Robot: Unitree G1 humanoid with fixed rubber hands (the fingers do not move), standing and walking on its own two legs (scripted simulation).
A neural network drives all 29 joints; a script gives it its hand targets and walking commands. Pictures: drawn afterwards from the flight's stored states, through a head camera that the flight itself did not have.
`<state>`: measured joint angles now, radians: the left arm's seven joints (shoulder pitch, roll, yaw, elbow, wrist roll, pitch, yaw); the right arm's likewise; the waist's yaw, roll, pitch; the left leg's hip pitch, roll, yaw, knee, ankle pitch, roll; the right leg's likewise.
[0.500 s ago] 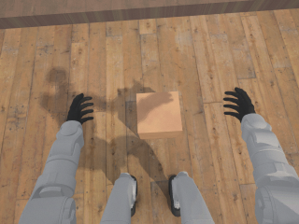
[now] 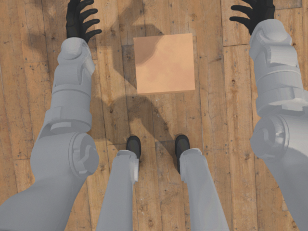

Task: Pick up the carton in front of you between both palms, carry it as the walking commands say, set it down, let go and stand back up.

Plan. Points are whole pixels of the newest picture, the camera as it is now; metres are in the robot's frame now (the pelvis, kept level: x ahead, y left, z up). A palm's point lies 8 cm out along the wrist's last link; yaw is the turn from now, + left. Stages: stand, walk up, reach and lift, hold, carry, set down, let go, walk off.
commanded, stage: reach and lift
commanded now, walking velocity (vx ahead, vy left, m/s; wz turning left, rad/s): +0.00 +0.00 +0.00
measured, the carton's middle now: (163, 69) +0.52 -0.02 -0.52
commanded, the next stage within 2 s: none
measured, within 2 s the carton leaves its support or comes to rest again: leaves its support in 1.66 s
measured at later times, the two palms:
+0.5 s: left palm (107, 65) +0.51 +0.17 -0.36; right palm (220, 59) +0.52 -0.21 -0.36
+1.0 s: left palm (115, 66) +0.52 +0.17 -0.45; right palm (206, 59) +0.53 -0.19 -0.45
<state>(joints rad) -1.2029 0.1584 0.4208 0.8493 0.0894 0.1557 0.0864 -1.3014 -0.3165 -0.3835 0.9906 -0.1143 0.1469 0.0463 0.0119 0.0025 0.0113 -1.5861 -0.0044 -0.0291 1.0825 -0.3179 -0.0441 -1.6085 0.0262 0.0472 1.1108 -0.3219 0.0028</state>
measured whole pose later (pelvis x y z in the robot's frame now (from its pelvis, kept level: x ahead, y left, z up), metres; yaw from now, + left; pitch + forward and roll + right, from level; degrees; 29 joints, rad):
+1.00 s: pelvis -0.04 +0.01 -0.28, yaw +1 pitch +37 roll +2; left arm -1.54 0.33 0.11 1.12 -0.22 0.07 0.15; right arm -1.60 -0.46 -0.04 1.21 0.22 0.06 -0.07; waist 0.00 0.01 0.43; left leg -2.23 -0.06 -0.04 2.21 -0.62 -0.08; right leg -2.25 0.03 0.05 2.24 -0.63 0.02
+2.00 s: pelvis -0.05 +0.02 -0.20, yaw -1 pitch +43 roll +1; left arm -1.20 0.02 0.53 0.79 0.19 0.34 0.10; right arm -1.24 -0.12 -0.44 0.86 -0.21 0.36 -0.02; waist -0.01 0.02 -0.05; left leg -2.13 -0.11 -0.08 1.93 -0.54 -0.09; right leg -2.15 0.10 0.09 1.93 -0.52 0.07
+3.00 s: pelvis +0.02 +0.02 +0.05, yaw -2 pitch +24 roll +0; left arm -0.52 -0.14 0.38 0.57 0.21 0.34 0.05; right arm -0.53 0.10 -0.37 0.59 -0.22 0.35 -0.02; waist 0.00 0.01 -0.20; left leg -1.04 -0.08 -0.13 1.03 -0.41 -0.04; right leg -1.05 0.07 0.13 1.03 -0.40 0.04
